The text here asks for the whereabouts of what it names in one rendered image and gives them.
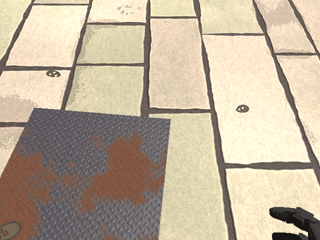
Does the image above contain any robot right hand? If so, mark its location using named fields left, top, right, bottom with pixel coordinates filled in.
left=269, top=207, right=320, bottom=240

